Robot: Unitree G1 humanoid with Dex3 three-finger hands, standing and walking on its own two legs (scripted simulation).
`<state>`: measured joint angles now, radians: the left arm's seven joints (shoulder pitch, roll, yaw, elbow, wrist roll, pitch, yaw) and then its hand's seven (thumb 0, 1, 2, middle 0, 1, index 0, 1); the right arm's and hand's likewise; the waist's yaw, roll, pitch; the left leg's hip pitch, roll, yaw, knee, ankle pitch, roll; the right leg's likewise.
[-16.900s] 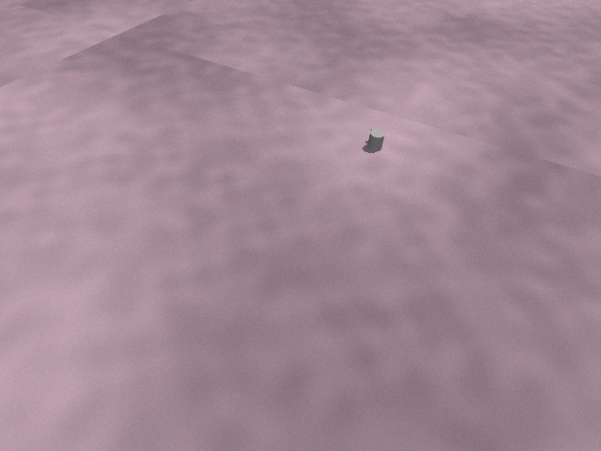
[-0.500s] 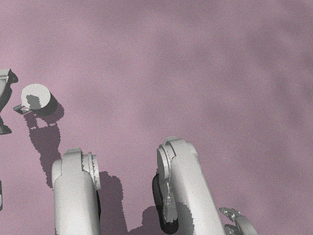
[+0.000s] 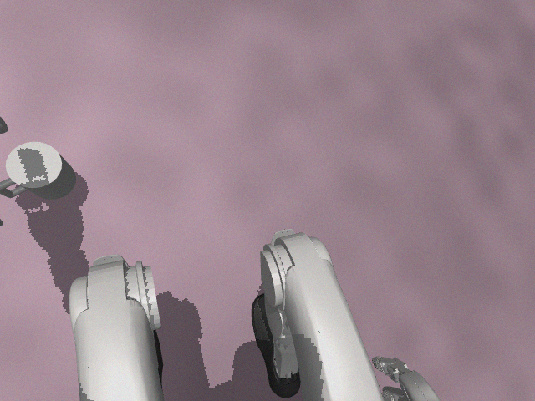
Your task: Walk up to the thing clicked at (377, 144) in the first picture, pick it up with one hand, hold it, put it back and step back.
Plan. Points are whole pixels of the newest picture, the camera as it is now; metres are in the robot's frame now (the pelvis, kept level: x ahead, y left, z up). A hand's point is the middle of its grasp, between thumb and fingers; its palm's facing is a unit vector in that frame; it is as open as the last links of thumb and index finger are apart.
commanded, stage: approach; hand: left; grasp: from above
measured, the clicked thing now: (34, 177) +0.48 +0.31 -0.29
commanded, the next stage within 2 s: rest palm in 0.80 s
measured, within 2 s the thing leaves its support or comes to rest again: neither
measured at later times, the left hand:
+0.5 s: hand (32, 129) +0.51 +0.27 -0.16, palm faces -0.36 -0.05 -0.93, open 14.2 cm
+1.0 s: hand (11, 155) +0.48 +0.30 -0.18, palm faces -0.39 -0.07 -0.92, open 14.0 cm
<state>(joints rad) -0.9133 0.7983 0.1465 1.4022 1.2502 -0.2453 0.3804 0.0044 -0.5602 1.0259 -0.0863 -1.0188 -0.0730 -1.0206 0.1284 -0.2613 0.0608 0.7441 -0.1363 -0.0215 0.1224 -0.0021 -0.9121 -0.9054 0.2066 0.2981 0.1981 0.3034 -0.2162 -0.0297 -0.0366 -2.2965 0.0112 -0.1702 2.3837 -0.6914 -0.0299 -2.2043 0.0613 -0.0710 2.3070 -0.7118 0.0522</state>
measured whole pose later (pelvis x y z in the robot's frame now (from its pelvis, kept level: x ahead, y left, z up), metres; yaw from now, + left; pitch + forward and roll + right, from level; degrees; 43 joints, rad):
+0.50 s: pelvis +0.00 +0.00 -0.01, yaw -1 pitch +35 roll -9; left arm -1.12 0.78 0.07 1.54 1.25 -0.06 0.44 0.01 -0.56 1.01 -0.08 -1.04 -0.08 -1.04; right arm 0.17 -0.28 0.13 0.71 -0.13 -0.04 0.13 0.00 -0.91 -0.90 0.21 0.30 0.20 0.30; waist -0.33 0.00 -0.03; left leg -2.34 0.02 -0.18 2.40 -0.68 -0.02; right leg -2.25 0.07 -0.08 2.31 -0.69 0.06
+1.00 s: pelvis +0.00 +0.00 -0.01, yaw -1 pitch +33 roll -10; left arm -1.05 0.79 0.02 1.45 1.25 -0.19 0.40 0.00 -0.53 1.01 -0.09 -1.07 -0.09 -1.06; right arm 0.10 -0.28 0.11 0.70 -0.14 -0.03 0.12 0.00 -0.91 -0.90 0.21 0.30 0.20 0.30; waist -0.27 -0.05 -0.02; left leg -2.33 0.00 -0.19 2.41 -0.67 -0.02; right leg -2.22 0.06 -0.09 2.32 -0.70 0.05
